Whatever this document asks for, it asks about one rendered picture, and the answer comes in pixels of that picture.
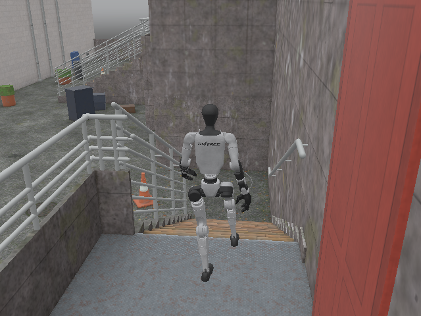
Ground stairs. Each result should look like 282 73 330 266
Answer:
144 219 294 242

